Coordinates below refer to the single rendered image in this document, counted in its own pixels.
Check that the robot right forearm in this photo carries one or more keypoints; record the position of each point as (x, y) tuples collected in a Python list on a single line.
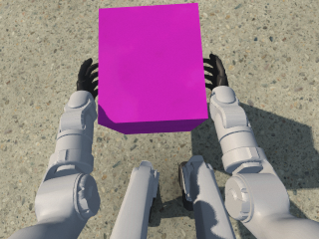
[(240, 150)]

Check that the robot left forearm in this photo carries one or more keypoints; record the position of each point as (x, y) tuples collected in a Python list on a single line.
[(73, 151)]

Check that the robot left upper arm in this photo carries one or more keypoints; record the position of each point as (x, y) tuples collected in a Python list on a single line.
[(63, 207)]

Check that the robot right hand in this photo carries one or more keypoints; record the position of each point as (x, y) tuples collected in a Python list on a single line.
[(219, 77)]

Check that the robot right upper arm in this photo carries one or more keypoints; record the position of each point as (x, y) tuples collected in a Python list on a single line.
[(261, 203)]

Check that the robot left hand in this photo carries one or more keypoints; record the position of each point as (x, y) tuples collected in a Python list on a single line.
[(86, 78)]

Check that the robot left thigh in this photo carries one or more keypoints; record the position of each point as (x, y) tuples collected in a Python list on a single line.
[(133, 218)]

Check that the robot right shin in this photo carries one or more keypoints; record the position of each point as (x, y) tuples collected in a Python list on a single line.
[(197, 158)]

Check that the carton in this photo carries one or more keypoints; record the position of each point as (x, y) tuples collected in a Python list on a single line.
[(150, 69)]

